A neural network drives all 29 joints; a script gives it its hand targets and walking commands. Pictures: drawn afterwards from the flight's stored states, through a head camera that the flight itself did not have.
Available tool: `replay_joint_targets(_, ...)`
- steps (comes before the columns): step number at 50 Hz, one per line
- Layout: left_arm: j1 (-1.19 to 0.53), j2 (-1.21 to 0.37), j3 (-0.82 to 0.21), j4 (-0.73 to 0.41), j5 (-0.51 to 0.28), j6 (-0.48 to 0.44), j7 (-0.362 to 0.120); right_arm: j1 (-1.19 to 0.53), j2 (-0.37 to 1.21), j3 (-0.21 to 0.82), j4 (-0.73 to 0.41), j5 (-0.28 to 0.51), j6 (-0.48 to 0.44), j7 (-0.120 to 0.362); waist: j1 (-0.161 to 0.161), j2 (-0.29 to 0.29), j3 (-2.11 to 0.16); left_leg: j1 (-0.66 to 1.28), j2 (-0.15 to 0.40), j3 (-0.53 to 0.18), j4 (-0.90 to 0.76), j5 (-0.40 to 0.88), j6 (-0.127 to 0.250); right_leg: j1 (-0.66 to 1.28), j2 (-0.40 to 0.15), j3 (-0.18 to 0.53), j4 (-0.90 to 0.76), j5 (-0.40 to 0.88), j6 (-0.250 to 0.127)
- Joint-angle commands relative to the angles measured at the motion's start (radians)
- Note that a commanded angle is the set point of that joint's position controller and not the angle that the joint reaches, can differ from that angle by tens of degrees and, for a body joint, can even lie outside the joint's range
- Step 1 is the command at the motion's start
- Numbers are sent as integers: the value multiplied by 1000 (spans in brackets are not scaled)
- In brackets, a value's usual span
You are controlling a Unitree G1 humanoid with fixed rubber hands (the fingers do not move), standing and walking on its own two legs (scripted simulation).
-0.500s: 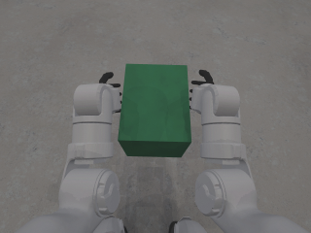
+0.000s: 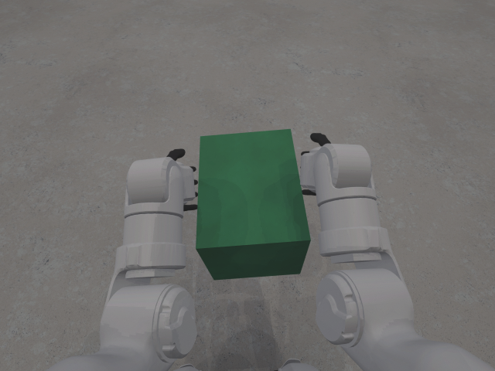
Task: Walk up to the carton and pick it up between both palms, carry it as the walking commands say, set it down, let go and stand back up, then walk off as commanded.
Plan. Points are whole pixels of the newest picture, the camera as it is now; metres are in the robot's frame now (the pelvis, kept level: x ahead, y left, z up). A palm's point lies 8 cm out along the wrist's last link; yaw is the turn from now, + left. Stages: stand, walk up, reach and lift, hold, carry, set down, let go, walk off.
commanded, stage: carry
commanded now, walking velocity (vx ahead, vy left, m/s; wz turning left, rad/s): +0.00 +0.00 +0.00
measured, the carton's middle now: (251, 206) +0.39 +0.00 +0.03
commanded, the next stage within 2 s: none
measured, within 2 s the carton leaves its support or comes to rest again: neither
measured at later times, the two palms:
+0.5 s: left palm (113, 306) +0.19 +0.16 +0.12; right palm (319, 287) +0.21 -0.07 +0.14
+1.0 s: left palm out of the picture +0.13 +0.28 +0.12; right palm (205, 360) +0.14 +0.05 +0.13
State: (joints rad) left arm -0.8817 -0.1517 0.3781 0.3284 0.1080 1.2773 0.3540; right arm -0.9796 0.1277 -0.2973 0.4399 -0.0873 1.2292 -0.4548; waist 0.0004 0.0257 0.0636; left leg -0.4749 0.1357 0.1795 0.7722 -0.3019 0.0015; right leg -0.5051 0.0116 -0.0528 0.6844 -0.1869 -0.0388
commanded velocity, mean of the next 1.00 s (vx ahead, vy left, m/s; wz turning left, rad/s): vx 0.54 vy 0.00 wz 0.00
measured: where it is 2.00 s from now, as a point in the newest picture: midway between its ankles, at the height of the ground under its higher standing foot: (161, 342)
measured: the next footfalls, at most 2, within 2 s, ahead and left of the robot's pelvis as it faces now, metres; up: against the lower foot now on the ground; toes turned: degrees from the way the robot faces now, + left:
right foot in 0.50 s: -0.11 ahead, -0.05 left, +0.00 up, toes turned -2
left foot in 0.78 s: -0.15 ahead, +0.20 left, +0.00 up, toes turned +10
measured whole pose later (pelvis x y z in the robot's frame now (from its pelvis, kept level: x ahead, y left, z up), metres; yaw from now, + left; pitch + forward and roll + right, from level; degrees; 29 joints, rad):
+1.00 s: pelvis -0.19 +0.14 +0.04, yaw +2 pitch +4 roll -4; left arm -0.62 -0.24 0.31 0.12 0.11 1.32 0.43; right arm -0.58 0.26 -0.26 0.15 -0.10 1.22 -0.42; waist 0.01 0.00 -0.06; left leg -0.25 0.02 0.15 0.36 -0.19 0.09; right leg -0.40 -0.04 -0.05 0.53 -0.20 0.00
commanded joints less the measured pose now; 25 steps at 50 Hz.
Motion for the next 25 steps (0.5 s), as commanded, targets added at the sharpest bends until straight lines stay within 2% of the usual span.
replay_joint_targets(1,-940,-1075,-450,-52,-431,-48,-433,-705,1204,337,-15,409,-1,497,30,-201,-819,85,-66,-124,41,-237,-29,428,-296,383,-247,355,-114)
replay_joint_targets(2,-784,-1075,-416,-38,-387,-44,-436,-628,1228,345,-77,406,-4,499,31,-170,-838,107,-72,-127,-7,-190,-26,435,-296,373,-268,309,-94)
replay_joint_targets(3,-889,-1031,-407,-72,-406,-48,-442,-715,1218,365,-84,428,-14,499,16,-169,-822,136,-66,-130,-34,-132,-28,422,-283,310,-270,268,-67)
replay_joint_targets(4,-882,-1087,-426,-63,-408,-35,-440,-731,1245,360,-77,424,0,499,-5,-92,-819,187,-77,-123,-108,-91,-10,385,-268,267,-282,204,-46)
replay_joint_targets(5,-1050,-1039,-428,-129,-415,-49,-427,-820,1241,379,-84,450,-16,498,4,-105,-822,242,-87,-116,-154,-57,-6,349,-239,224,-299,98,-27)
replay_joint_targets(6,-963,-1063,-419,-147,-404,-37,-422,-723,1258,382,-90,454,-9,498,6,-126,-830,285,-96,-118,-125,-34,22,270,-216,223,-362,-132,2)
replay_joint_targets(7,-914,-1027,-377,-95,-376,-40,-424,-742,1250,391,-95,475,-16,497,28,-204,-831,322,-106,-92,-55,-67,31,199,-201,191,-413,-324,25)
replay_joint_targets(8,-784,-1100,-380,-45,-369,-22,-432,-602,1260,355,-68,433,-1,499,8,-224,-783,347,-126,-80,-56,-106,30,147,-208,188,-449,-347,32)
replay_joint_targets(9,-970,-1053,-409,-90,-395,-30,-431,-745,1224,361,-85,440,-11,495,5,-223,-742,335,-109,-87,-57,-68,25,107,-194,158,-428,-370,18)
replay_joint_targets(10,-949,-1054,-400,-72,-383,-26,-434,-697,1215,327,-41,431,-8,497,13,-209,-746,342,-126,-73,-31,-102,36,71,-196,133,-427,-408,22)
replay_joint_targets(11,-966,-1015,-408,-75,-374,-31,-435,-676,1212,327,-4,418,-7,498,-3,-279,-724,400,-192,17,35,-143,40,-20,-179,109,-496,-495,60)
replay_joint_targets(12,-869,-1050,-391,-57,-368,-19,-436,-562,1263,324,27,435,1,511,17,-257,-689,418,-171,-17,-28,-144,41,-54,-173,102,-468,-493,75)
replay_joint_targets(13,-891,-1072,-389,-32,-375,-27,-441,-677,1251,348,-28,461,-12,513,-1,-231,-687,437,-162,-33,-37,-125,43,-114,-155,73,-417,-514,70)
replay_joint_targets(14,-1042,-1039,-413,-87,-399,-25,-437,-763,1202,334,-59,468,-27,512,-17,-49,-701,490,-107,-90,-107,-139,64,-156,-80,-27,-244,-426,95)
replay_joint_targets(15,-968,-1043,-385,7,-378,-21,-434,-824,1198,331,-71,470,-32,499,-35,279,-707,244,140,-434,-435,-383,145,-24,19,-80,210,-356,90)
replay_joint_targets(16,-820,-1056,-362,115,-340,-27,-433,-682,1144,249,54,408,-31,506,-30,378,-644,-20,262,-564,-631,-617,178,65,72,-51,555,-288,89)
replay_joint_targets(17,-806,-1069,-380,40,-358,-42,-428,-666,1180,312,-10,437,-28,521,-8,238,-582,-150,243,-506,-633,-611,165,89,80,2,657,-262,70)
replay_joint_targets(18,-870,-1091,-372,15,-378,-51,-419,-713,1167,326,-38,469,-17,533,9,141,-612,-139,177,-390,-611,-520,82,121,68,13,649,-252,48)
replay_joint_targets(19,-1093,-1063,-385,-22,-413,-66,-406,-965,1122,354,-117,509,-24,530,33,91,-633,-212,101,-212,-592,-360,5,259,95,-28,626,-210,31)
replay_joint_targets(20,-1004,-1054,-376,-15,-395,-61,-398,-893,1171,334,-76,484,-10,524,49,73,-633,-124,39,-136,-556,-324,-61,260,114,-80,426,-236,12)
replay_joint_targets(21,-959,-1045,-372,-30,-390,-68,-401,-834,1163,321,-81,461,-20,511,45,35,-674,-78,39,-127,-534,-323,-52,307,122,-110,267,-289,1)
replay_joint_targets(22,-903,-1023,-359,-27,-389,-71,-411,-744,1195,296,-29,438,-16,502,43,23,-705,73,52,-156,-464,-289,-19,275,94,-65,37,-375,-21)
replay_joint_targets(23,-886,-1016,-337,37,-368,-70,-421,-707,1206,240,53,380,-22,496,45,-26,-723,143,46,-153,-336,-276,5,309,53,12,-193,-328,-53)
replay_joint_targets(24,-829,-1098,-416,-50,-415,-51,-441,-606,1218,278,-39,393,-12,488,38,-66,-748,154,26,-187,-187,-172,38,327,-75,254,-380,-371,-87)
replay_joint_targets(25,-1312,-1033,-471,-124,-500,-63,-446,-1001,1188,350,-89,451,-27,478,12,-241,-746,-99,-28,-170,0,-155,-7,451,-260,521,-332,-388,-128)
